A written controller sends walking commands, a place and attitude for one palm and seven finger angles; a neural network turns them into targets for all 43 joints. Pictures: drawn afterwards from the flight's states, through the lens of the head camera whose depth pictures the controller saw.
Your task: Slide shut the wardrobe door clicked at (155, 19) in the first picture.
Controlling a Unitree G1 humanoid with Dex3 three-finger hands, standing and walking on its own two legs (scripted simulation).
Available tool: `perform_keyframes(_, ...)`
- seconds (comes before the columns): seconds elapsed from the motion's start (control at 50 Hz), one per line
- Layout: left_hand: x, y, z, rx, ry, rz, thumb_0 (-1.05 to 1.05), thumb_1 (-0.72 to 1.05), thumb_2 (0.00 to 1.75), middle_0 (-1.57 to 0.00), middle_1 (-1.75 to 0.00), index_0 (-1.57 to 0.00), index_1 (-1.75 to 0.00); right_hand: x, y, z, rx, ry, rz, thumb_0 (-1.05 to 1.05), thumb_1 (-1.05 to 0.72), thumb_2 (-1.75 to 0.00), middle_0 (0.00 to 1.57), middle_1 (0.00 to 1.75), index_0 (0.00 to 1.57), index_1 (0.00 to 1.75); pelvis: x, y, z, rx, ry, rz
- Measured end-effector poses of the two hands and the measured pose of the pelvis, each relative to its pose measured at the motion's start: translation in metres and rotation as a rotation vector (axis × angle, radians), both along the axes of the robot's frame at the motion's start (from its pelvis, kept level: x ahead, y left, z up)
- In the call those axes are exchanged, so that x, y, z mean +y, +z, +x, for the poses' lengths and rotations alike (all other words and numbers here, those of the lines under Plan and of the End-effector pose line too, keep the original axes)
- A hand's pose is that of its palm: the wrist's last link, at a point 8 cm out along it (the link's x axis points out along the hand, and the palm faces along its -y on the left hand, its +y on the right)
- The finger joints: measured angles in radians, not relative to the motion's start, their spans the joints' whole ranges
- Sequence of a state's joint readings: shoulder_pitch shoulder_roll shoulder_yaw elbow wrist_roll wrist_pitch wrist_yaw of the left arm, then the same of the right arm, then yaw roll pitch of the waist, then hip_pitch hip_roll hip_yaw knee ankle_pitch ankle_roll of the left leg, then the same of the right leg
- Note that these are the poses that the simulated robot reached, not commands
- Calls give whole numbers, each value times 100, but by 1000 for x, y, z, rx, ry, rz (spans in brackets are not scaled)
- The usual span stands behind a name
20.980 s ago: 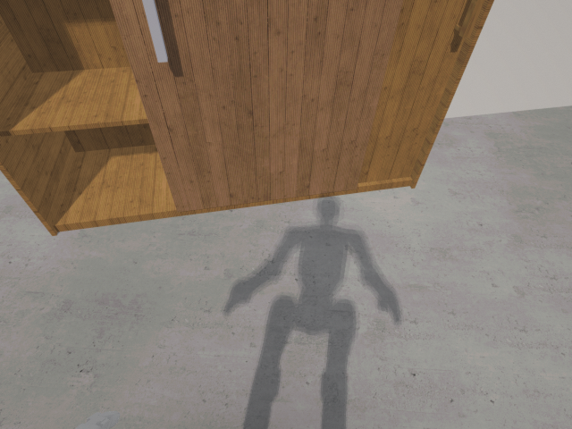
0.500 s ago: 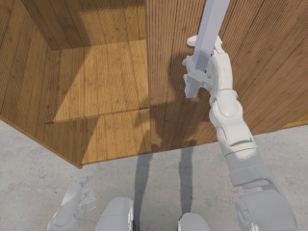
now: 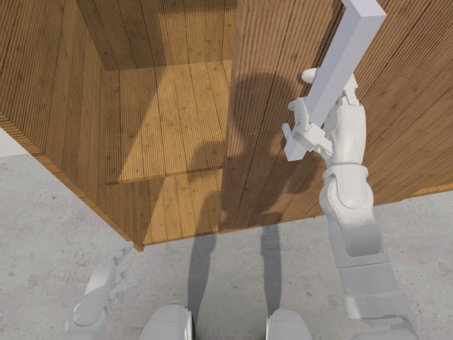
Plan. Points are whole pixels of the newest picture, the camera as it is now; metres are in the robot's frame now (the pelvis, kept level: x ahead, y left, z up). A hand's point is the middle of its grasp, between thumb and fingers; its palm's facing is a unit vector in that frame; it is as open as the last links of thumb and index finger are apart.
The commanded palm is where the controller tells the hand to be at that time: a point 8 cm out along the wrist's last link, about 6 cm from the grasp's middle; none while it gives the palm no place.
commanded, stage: step sideways, sliding the door along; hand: right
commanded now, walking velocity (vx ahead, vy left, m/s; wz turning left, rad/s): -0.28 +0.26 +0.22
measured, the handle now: (312, 91) +0.44 -0.14 +0.16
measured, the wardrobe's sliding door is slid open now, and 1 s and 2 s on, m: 0.32 0.00 0.00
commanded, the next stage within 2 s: stop walking and hold the door there in 1.16 s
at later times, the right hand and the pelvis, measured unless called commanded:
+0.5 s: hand (161, 151) +0.35 +0.08 +0.14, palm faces -0.15 +0.98 -0.09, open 6.7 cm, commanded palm +0.34 +0.05 +0.15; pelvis -0.04 +0.10 +0.00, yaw +4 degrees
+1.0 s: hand (65, 162) +0.33 +0.20 +0.15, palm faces -0.11 +0.99 -0.12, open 6.8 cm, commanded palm +0.32 +0.18 +0.15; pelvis -0.11 +0.22 +0.01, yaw +10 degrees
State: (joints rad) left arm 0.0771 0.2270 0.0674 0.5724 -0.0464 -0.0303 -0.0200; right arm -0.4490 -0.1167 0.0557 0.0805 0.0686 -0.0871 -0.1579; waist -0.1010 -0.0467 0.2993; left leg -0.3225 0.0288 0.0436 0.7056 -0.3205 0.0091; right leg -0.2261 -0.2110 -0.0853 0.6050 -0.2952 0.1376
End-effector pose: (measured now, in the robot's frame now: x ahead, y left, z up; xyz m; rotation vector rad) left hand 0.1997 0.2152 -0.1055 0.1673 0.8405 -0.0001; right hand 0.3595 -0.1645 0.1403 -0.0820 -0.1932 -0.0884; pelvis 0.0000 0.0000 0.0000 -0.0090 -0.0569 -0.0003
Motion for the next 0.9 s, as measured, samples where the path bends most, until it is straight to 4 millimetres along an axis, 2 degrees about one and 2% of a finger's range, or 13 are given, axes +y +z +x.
perform_keyframes(0.06, 11, -8, -2, 1, -2, -44, 1, 91, 90, -20, -30, -19, -30, 22, 0, -3, -6, -1, -14, -1, -72, -78, 42, 140, 18, 136, 20, -2, -2, -28, -5, 33)
perform_keyframes(0.12, 21, -7, -7, 14, 19, -66, 1, 91, 90, -20, -30, -20, -30, 45, 0, -7, 0, 11, -8, -1, -73, -78, 42, 140, 18, 136, 36, 3, -5, -14, -10, 11)
perform_keyframes(0.2, 36, 2, -15, -6, 52, -53, 1, 91, 90, -20, -30, -20, -30, 75, 1, -11, 20, 52, 19, 0, -73, -77, 38, 140, 20, 137, 44, 11, -10, 26, 4, -21)
perform_keyframes(0.32, 60, 10, -26, -39, 69, -26, 1, 91, 90, -20, -30, -20, -30, 119, 0, -16, 11, 173, 41, 1, -72, -75, 35, 140, 20, 137, 58, 6, -23, 24, 25, -25)
perform_keyframes(0.46, 89, -7, -45, -20, 115, -84, 1, 91, 90, -20, -30, -20, -30, 174, 1, -23, 4, 234, -14, -1, -69, -73, 39, 140, 18, 138, 91, -2, -38, -13, 54, -9)
perform_keyframes(0.54, 110, -2, -72, -1, 185, -74, 1, 91, 90, -20, -30, -20, -30, 203, 2, -26, 26, 266, -10, 0, -68, -72, 39, 139, 19, 138, 104, 7, -49, 12, 90, -47)
perform_keyframes(0.62, 136, 7, -107, 16, 260, -37, 1, 91, 90, -20, -30, -20, -30, 228, 3, -29, 39, 304, -11, 0, -66, -71, 39, 137, 21, 138, 116, 15, -61, 38, 127, -67)
perform_keyframes(0.74, 182, 12, -166, 23, 355, 45, 1, 91, 90, -20, -30, -20, -30, 263, 4, -31, 43, 356, -18, 1, -65, -70, 39, 136, 21, 136, 135, 10, -83, 38, 175, -59)
perform_keyframes(0.82, 206, -5, -201, 107, 344, 46, 1, 91, 90, -20, -30, -19, -30, 284, 7, -36, 78, 356, -35, 1, -66, -71, 37, 132, 20, 137, 156, 7, -92, 21, 164, -15)
perform_keyframes(0.9, 226, -28, -227, 188, 339, 3, 1, 91, 90, -20, -30, -19, -30, 299, 7, -40, 73, 295, -49, -1, -65, -74, 39, 133, 18, 138, 189, -3, -102, -5, 172, 37)
